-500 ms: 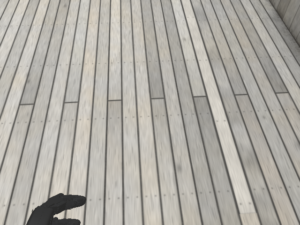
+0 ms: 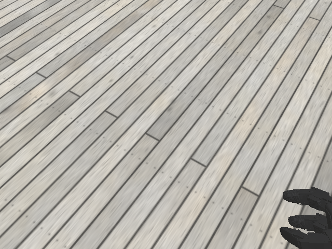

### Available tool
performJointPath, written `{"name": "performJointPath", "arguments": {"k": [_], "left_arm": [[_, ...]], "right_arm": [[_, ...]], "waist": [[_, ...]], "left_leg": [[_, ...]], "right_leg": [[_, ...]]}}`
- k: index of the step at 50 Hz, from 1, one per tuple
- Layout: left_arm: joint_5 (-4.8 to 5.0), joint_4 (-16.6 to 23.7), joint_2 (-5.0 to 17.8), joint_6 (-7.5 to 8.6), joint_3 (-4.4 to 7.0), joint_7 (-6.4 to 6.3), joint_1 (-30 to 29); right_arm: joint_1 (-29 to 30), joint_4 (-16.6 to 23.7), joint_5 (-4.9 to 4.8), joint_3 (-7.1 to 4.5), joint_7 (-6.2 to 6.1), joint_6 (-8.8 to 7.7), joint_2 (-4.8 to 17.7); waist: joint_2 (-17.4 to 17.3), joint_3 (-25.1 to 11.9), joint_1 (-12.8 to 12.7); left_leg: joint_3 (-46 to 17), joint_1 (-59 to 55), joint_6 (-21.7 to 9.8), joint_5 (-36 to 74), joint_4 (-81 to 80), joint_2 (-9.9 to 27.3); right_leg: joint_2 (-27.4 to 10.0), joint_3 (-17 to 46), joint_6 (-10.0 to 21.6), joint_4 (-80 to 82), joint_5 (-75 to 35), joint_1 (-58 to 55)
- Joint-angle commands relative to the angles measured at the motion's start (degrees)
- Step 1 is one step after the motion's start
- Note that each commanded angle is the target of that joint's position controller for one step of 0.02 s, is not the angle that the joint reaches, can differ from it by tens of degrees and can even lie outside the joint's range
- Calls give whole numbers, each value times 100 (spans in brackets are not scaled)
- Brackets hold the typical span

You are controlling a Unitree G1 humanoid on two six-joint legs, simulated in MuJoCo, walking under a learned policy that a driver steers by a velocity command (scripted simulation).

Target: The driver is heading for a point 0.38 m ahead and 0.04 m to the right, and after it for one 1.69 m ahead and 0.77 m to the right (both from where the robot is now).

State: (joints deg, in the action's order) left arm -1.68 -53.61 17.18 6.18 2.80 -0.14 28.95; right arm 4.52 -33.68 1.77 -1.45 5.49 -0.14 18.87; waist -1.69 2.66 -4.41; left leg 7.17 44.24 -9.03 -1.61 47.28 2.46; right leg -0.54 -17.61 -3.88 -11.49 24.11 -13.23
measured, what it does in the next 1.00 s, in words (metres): walks ahead, turning right: left foot, then right foot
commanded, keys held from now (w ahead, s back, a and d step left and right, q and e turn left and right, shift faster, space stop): w+q+shift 0.02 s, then w+shift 0.12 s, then w+e+shift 0.04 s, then e+shift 0.82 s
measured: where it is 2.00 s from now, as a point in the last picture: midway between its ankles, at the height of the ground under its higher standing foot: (237, 171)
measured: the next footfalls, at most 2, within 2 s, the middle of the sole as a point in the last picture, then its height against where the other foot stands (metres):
left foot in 0.08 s outside the picture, level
right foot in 0.48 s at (186, 200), level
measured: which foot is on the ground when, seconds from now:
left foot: up 0.00-0.06, down 0.08-0.48, up 0.50-1.00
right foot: down 0.00-0.08, up 0.10-0.46, down 0.48-1.00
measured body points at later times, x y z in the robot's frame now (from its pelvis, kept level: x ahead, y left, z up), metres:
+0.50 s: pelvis +0.44 +0.02 +0.00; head +0.47 +0.02 +0.44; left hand +0.53 +0.27 -0.13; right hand +0.50 -0.25 -0.13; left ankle +0.25 +0.04 -0.67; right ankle +0.61 -0.01 -0.71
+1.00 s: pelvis +0.57 +0.06 +0.03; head +0.60 +0.04 +0.47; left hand +0.78 +0.32 -0.07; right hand +0.62 -0.26 -0.08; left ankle +0.69 +0.19 -0.68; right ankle +0.61 -0.01 -0.71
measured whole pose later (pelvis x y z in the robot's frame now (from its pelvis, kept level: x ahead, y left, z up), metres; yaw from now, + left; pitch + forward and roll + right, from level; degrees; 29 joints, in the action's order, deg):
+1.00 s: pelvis +0.57 +0.06 +0.03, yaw -26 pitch +1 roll +2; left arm -0.9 -41.3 20.3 -3.4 6.5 0.1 15.7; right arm -6.0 -40.8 0.7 -1.2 -2.3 1.0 18.8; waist 0.1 3.0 -3.6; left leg -9.9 25.8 1.4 -18.4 42.4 -3.9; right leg 14.6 23.0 4.3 -23.7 4.0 16.8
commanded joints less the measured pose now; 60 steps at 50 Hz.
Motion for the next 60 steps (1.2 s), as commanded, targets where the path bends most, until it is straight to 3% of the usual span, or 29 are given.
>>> {"name": "performJointPath", "arguments": {"k": [1,3,4,5,6,8,10,14,16,20,22,23,24,25,26,27,29,31,34,38,45,52,53,54,55,56,57,58,60], "left_arm": [[-18,612,1222,-57,219,-119,-610],[-68,789,1326,-220,243,-132,-966],[-69,817,995,-228,221,-60,-1035],[49,1466,441,-134,24,15,-265],[45,1579,783,-1,33,6,-1040],[61,1482,621,2,-47,-12,-1198],[-57,1187,416,-235,-120,56,-859],[81,1176,101,-406,-135,171,-1228],[130,1186,-55,-331,-178,235,-1513],[89,1069,-43,-271,-162,317,-1542],[-53,835,290,-329,-14,321,-643],[-104,616,562,-362,117,291,218],[-67,443,771,-355,261,208,1028],[133,400,1082,-404,348,85,717],[85,708,1427,-371,377,101,49],[141,1177,1310,-452,436,55,-663],[203,1328,538,-658,238,8,-1235],[170,1216,576,-653,254,14,-1029],[108,1211,893,-626,366,30,-951],[195,1337,986,-796,459,-42,-1012],[122,1427,1064,-921,560,-37,-966],[52,1624,1172,-914,555,73,-1551],[92,1640,1128,-895,529,76,-1659],[141,1576,875,-854,460,62,-1310],[216,1624,578,-824,390,22,-990],[33,1619,1088,-807,496,7,-1139],[-57,1645,1354,-826,551,43,-1354],[-64,1572,1263,-875,537,103,-1263],[-2,1436,1111,-992,476,245,-985]], "right_arm": [[-960,-71,-25,-95,-49,-63,378],[-3226,-825,17,-352,-236,-99,774],[-3162,-954,-144,-567,-396,-15,1112],[-2431,-607,99,-619,-417,40,1811],[-2800,-518,52,-618,-509,88,1510],[-2473,-825,12,-489,-597,-107,960],[-2039,-826,6,-299,-630,-359,525],[-2304,-1211,-77,-217,-477,-655,350],[-2041,-1203,-102,-156,-475,-696,201],[-2264,-1236,-205,-151,-632,-743,293],[-2043,-1146,-204,-224,-800,-672,476],[-1751,-1042,-174,-260,-853,-600,546],[-1229,-941,-241,-319,-845,-513,606],[-1321,-800,-73,-211,-744,-486,1],[-2893,-705,-103,-81,-761,-405,-319],[-3121,-692,-1,-9,-743,-375,-52],[-2124,-563,162,-111,-725,-226,388],[-1807,-440,172,-74,-752,25,303],[-1706,-368,106,9,-800,193,73],[-1210,-229,31,-33,-793,273,190],[-721,-217,-56,-71,-785,101,336],[-1196,-353,-184,-119,-852,-72,587],[-1365,-391,-171,-141,-905,-100,648],[-1237,-343,-156,-199,-971,-105,899],[-1209,-144,-104,-267,-982,-47,1355],[-826,-76,-8,-252,-930,8,1372],[-920,-147,-19,-191,-897,41,987],[-818,-145,-59,-127,-859,59,725],[-914,-71,-14,-82,-830,92,637]], "waist": [[716,-211,1126],[692,-1189,2088],[-397,-1152,1855],[-1397,-1912,739],[-277,-2160,1286],[571,-533,692],[743,-96,216],[360,394,169],[49,254,245],[-139,-307,422],[-479,-691,10],[-513,-938,-421],[-78,-1017,-1109],[1506,-538,-601],[1417,-1636,475],[835,-2373,478],[-482,-948,605],[-404,-496,578],[-66,-753,515],[539,-811,257],[922,-548,-37],[1093,-505,322],[967,-462,479],[284,-623,306],[-703,-946,229],[-606,-582,245],[-462,-465,247],[-372,-336,186],[-614,-444,217]], "left_leg": [[467,-2197,-290,-369,-344,-705],[-174,-4928,-606,-817,-819,-882],[-1177,-5958,-660,-1343,-1225,-402],[-4417,-7222,-1600,-1273,-1997,1307],[-5079,-7038,-1656,-2093,-2963,1378],[-4026,-5006,-1156,-1765,-3332,1209],[-2965,-3421,-864,-227,-3465,888],[-961,-2788,-202,3826,-3524,404],[-147,-2863,227,3700,-3540,-101],[402,-4128,597,4331,-2733,100],[421,-4116,827,4924,-1520,339],[336,-3822,900,4727,-357,430],[460,-3344,1023,2874,1923,-16],[451,-1609,1128,-3076,4007,-1181],[-767,-874,1207,-3248,5105,-1098],[-1369,-735,1101,-2646,5024,-847],[-1337,-709,1094,-2383,3883,-384],[-1257,-1171,1159,-2235,2810,-209],[-1211,-1420,1230,-1892,1998,-211],[-1411,-983,1310,-1470,1224,-255],[-1661,-820,1166,-1541,95,-489],[-1659,-2859,917,-1623,-1841,-840],[-1665,-3481,903,-1191,-2647,-707],[-2156,-4139,777,-1310,-3290,-16],[-3637,-4552,282,-2093,-3649,1551],[-4056,-3833,-138,-1797,-3810,1897],[-3447,-3540,-267,-956,-3547,1737],[-2671,-3378,-145,-411,-3334,1322],[-1910,-3503,63,-885,-3358,886]], "right_leg": [[-1366,94,477,-1334,-8288,979],[-1467,349,635,-4227,-7690,2076],[-404,384,490,-6544,-2447,3550],[85,1178,275,-8421,457,5631],[-39,1982,327,-8399,-194,6090],[-653,1963,403,-7259,-616,5878],[-876,2030,385,-6635,-632,4823],[-652,1800,408,-4889,-1268,4417],[-356,1393,569,-3554,-2621,3999],[255,742,766,-2305,-4088,3629],[586,768,920,-2376,-3462,2703],[617,1021,1094,-2349,-3134,1961],[313,1429,1500,-1580,-3745,1375],[-375,2434,1711,-2042,-7823,735],[-1476,4419,2697,-2019,-9835,31],[-1873,5453,3051,-1217,-7139,58],[-1255,5111,2607,-432,-3109,1969],[-825,4513,2153,-317,-3096,2891],[-387,4200,1587,-570,-3639,3017],[-100,4580,974,-430,-1671,2548],[-42,5357,1075,-488,-842,1839],[171,5922,953,-792,-1505,2748],[393,5839,724,-918,-840,3130],[838,5290,415,-1450,635,3555],[1458,3917,140,-3015,1044,4060],[1434,3056,62,-4119,854,4596],[929,2875,39,-4714,445,4461],[809,2760,93,-5141,110,4414],[676,2478,141,-5875,-364,4579]]}}
Keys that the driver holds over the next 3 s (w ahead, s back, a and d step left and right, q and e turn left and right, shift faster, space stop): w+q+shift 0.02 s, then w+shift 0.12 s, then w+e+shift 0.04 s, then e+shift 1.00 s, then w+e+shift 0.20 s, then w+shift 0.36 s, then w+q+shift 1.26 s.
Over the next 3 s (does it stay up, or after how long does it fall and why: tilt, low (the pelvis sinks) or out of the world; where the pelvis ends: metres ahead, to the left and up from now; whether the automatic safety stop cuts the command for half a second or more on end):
stays up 1.43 -0.84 0.00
